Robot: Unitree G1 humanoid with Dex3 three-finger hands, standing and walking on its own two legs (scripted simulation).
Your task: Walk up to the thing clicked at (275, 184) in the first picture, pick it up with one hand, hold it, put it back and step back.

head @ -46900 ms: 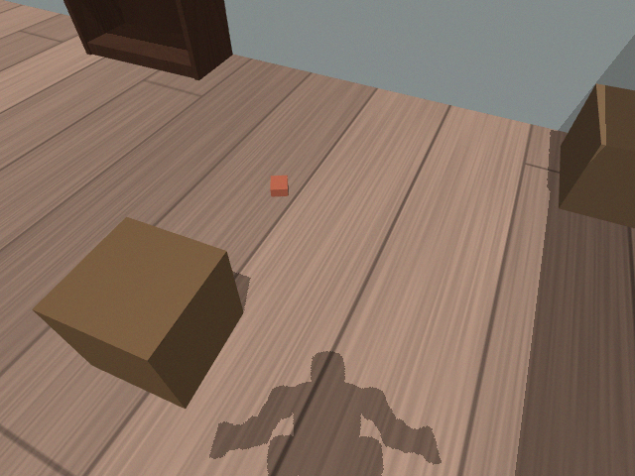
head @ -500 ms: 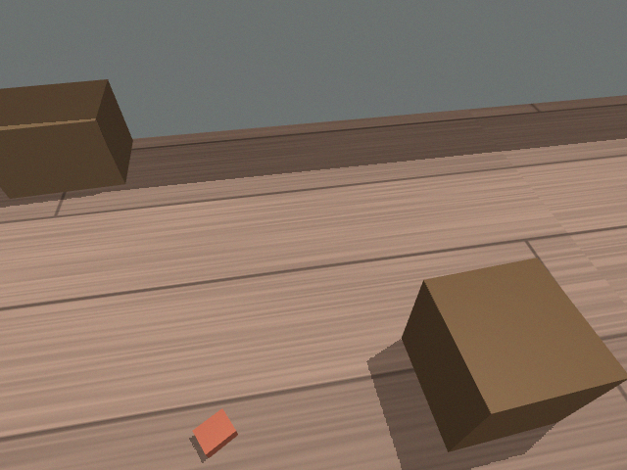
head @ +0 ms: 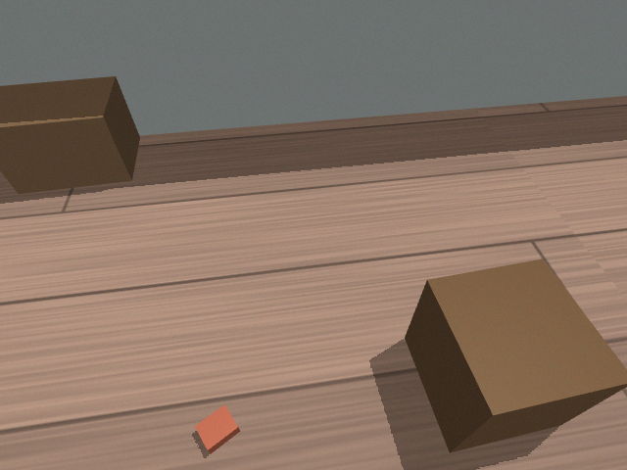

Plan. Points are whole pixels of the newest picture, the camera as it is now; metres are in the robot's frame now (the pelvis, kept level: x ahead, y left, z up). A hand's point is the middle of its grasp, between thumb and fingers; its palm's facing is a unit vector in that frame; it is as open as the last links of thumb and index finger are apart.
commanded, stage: stand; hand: left
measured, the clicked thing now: (217, 428) +0.37 +0.30 -0.76
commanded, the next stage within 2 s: none
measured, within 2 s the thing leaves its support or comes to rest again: neither
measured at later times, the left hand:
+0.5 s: hand out of the picture +0.07 +0.25 -0.16, palm faces -0.02 -0.94 -0.34, open 7.4 cm
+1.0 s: hand out of the picture +0.07 +0.25 -0.16, palm faces -0.03 -0.94 -0.34, open 7.4 cm
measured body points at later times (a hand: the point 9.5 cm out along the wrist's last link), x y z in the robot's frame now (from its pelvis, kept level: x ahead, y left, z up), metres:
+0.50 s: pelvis +0.00 -0.01 +0.00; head +0.01 -0.01 +0.45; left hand +0.07 +0.30 -0.13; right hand +0.07 -0.30 -0.14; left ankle -0.02 +0.13 -0.75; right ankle +0.01 -0.12 -0.75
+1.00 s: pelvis +0.00 -0.01 +0.00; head +0.01 -0.01 +0.45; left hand +0.07 +0.30 -0.13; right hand +0.07 -0.30 -0.14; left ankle -0.02 +0.13 -0.75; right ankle +0.01 -0.12 -0.75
